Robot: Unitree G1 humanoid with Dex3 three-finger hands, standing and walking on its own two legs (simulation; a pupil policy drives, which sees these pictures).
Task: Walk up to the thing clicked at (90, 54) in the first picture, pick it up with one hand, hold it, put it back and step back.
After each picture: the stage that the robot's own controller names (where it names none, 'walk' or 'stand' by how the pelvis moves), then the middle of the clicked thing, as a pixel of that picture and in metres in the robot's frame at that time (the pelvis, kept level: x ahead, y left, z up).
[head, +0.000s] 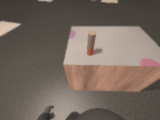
stand; (90, 44) +0.68 +0.06 +0.02
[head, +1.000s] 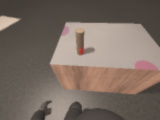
rise first; (80, 43) +0.61 +0.16 +0.05
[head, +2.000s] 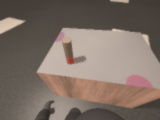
stand; (68, 52) +0.51 +0.24 +0.04
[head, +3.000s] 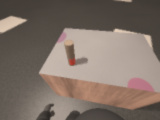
stand; (70, 54) +0.50 +0.22 +0.02
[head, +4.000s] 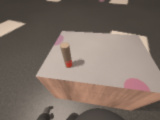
stand; (67, 56) +0.49 +0.25 +0.02
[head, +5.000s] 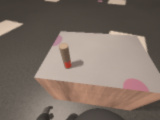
stand; (66, 57) +0.48 +0.25 +0.02
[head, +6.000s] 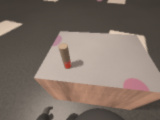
stand; (65, 57) +0.47 +0.26 +0.02
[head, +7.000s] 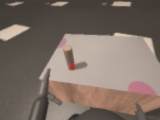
rise first; (69, 59) +0.47 +0.25 +0.02
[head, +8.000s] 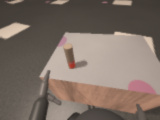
go down; (70, 57) +0.48 +0.25 +0.02
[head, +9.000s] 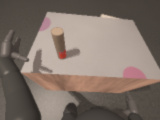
go down; (60, 46) +0.50 +0.22 +0.06
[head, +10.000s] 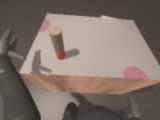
go down; (58, 46) +0.49 +0.24 +0.07
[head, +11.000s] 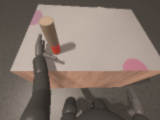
close in; (52, 39) +0.50 +0.25 +0.10
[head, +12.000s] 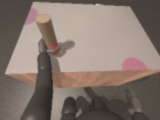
lift; (50, 38) +0.50 +0.24 +0.11
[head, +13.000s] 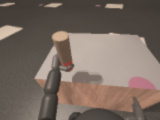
lift; (65, 55) +0.33 +0.18 +0.22
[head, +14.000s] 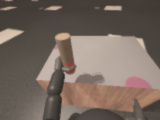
hold; (67, 56) +0.33 +0.17 +0.21
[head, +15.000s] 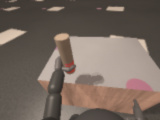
hold; (66, 56) +0.33 +0.18 +0.21
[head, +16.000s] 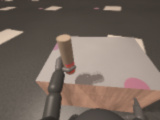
crouch; (67, 57) +0.34 +0.17 +0.20
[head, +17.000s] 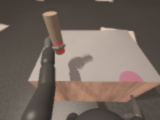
crouch; (56, 36) +0.48 +0.23 +0.23
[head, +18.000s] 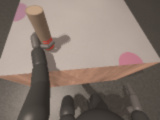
lower; (43, 33) +0.53 +0.24 +0.12
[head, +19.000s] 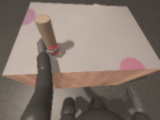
lower; (49, 39) +0.50 +0.24 +0.11
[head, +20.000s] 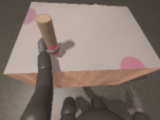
lower; (50, 38) +0.50 +0.23 +0.11
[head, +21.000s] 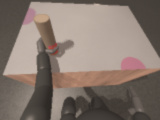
lower; (48, 38) +0.50 +0.24 +0.11
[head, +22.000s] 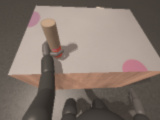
open; (54, 42) +0.49 +0.22 +0.10
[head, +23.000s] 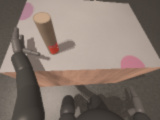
rise; (49, 38) +0.49 +0.23 +0.11
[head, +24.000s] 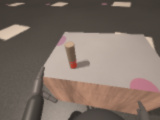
sink last; (71, 56) +0.47 +0.22 +0.06
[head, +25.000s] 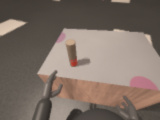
stand; (72, 54) +0.48 +0.21 +0.05
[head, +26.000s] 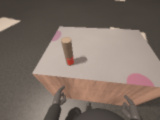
stand; (68, 53) +0.48 +0.23 +0.07
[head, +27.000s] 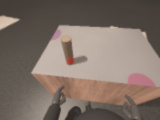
stand; (68, 52) +0.48 +0.22 +0.07
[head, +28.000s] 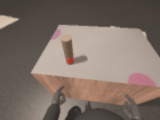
stand; (68, 51) +0.48 +0.22 +0.08
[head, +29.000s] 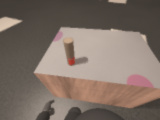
stand; (70, 53) +0.48 +0.22 +0.06
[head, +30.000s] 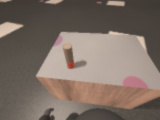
walk; (69, 57) +0.49 +0.23 +0.02
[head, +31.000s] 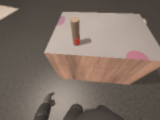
walk; (75, 33) +0.67 +0.20 +0.05
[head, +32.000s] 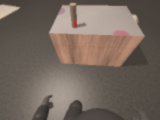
walk; (73, 16) +0.99 +0.30 +0.04
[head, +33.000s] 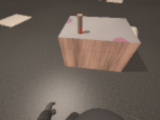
stand; (79, 24) +1.10 +0.25 +0.02
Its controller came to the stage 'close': yes
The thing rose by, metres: 0.21
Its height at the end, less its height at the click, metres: +0.00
